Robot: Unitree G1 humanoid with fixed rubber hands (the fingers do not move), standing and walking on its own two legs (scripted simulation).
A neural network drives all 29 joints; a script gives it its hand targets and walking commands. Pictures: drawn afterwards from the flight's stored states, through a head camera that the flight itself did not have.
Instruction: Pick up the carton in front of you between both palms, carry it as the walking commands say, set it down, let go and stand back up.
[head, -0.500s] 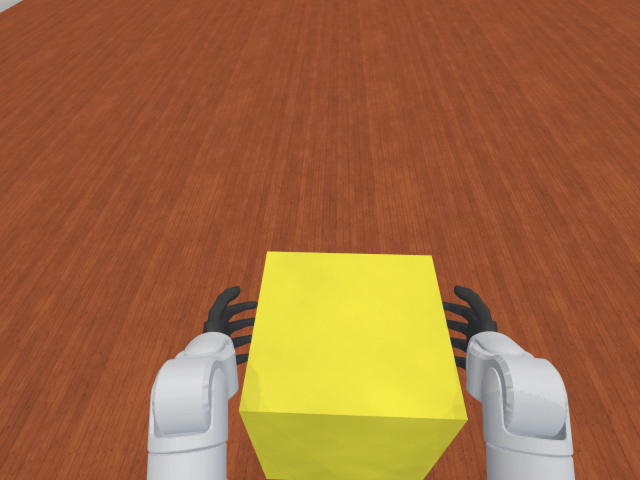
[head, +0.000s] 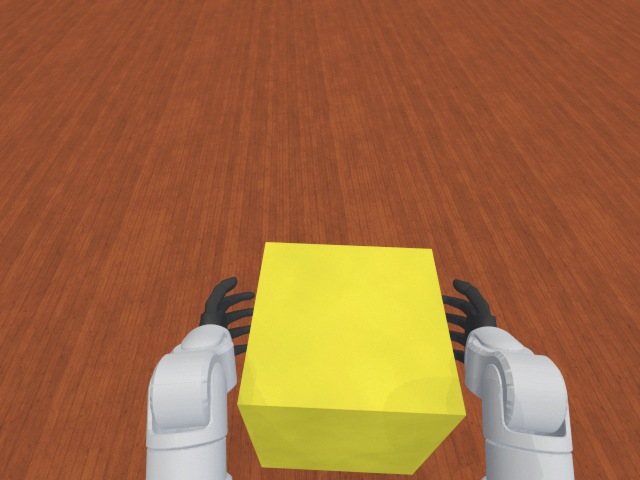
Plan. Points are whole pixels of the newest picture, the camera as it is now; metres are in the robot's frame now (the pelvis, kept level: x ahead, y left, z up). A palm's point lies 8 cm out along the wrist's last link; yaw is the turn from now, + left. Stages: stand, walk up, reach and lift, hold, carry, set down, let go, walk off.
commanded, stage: carry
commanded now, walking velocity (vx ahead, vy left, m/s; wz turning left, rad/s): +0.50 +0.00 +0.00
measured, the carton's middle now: (342, 363) +0.29 +0.00 -0.02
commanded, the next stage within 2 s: none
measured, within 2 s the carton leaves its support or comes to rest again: neither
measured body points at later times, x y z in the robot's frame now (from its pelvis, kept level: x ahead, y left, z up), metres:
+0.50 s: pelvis +0.26 -0.03 -0.01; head +0.29 -0.05 +0.44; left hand +0.55 +0.13 +0.06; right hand +0.56 -0.17 +0.05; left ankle +0.23 +0.09 -0.75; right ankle +0.33 -0.11 -0.75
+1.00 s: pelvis +0.33 -0.01 -0.02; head +0.32 -0.01 +0.43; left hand +0.61 +0.15 +0.04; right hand +0.62 -0.15 +0.04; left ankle +0.24 +0.09 -0.75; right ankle +0.33 -0.11 -0.75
